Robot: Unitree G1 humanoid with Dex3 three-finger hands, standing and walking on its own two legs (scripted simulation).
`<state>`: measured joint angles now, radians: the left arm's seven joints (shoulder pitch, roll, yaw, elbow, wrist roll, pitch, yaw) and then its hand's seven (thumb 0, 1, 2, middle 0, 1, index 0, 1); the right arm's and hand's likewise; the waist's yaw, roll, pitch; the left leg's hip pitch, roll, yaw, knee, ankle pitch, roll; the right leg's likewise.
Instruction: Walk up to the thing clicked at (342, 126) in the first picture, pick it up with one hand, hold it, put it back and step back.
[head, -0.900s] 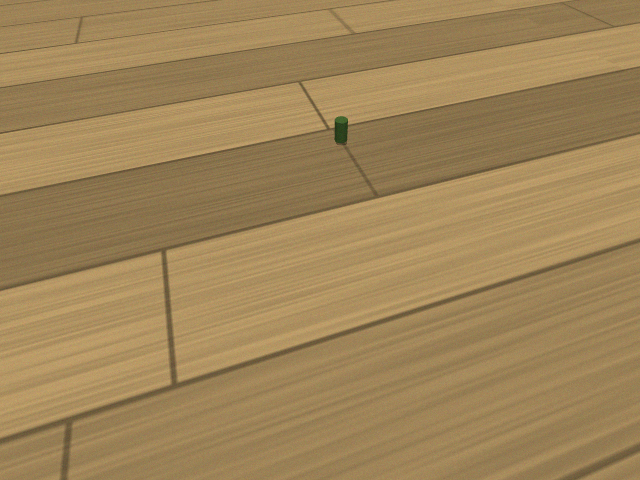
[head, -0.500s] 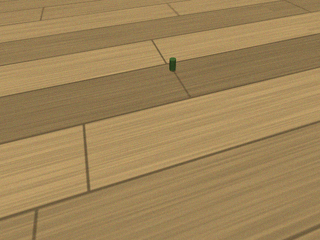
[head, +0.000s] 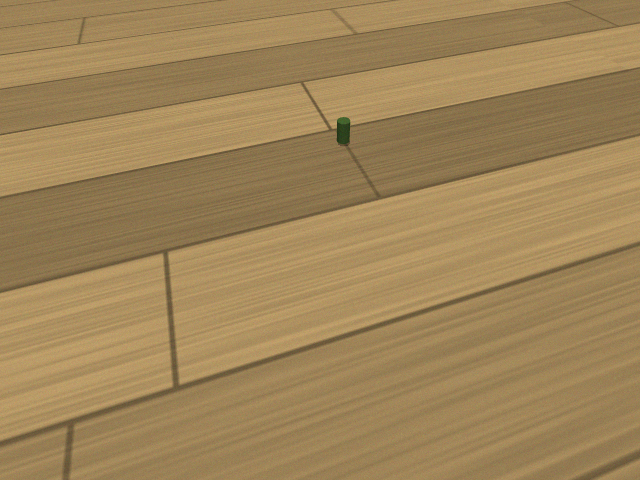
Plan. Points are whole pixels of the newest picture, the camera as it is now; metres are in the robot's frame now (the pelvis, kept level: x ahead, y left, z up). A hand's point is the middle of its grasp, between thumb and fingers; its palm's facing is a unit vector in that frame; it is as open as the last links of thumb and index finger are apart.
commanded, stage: stand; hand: left
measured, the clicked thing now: (343, 130) +1.89 -0.02 -0.72
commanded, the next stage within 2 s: walk up in 0.22 s
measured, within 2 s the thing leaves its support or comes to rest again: neither
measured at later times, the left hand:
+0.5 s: hand out of the picture +0.15 +0.24 -0.13, palm faces -0.13 -0.91 -0.40, open 7.4 cm
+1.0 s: hand (225, 390) +0.29 +0.19 -0.16, palm faces -0.05 -0.94 -0.35, open 7.4 cm
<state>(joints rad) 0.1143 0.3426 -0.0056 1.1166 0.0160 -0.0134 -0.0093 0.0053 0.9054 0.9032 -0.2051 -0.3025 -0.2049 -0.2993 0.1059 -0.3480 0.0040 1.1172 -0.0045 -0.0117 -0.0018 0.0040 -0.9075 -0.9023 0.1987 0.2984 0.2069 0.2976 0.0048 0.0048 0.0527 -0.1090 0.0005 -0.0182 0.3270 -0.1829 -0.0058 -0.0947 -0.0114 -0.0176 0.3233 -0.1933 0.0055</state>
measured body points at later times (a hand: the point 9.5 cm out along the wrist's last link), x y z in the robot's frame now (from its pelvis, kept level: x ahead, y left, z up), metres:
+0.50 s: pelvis +0.05 -0.05 -0.01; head +0.05 -0.06 +0.44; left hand +0.16 +0.29 -0.11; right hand +0.05 -0.39 -0.13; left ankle +0.00 +0.12 -0.75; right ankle +0.12 -0.19 -0.73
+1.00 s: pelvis +0.27 -0.09 -0.02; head +0.28 -0.08 +0.43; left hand +0.29 +0.24 -0.14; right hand +0.37 -0.42 -0.12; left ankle +0.40 +0.04 -0.74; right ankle +0.15 -0.21 -0.75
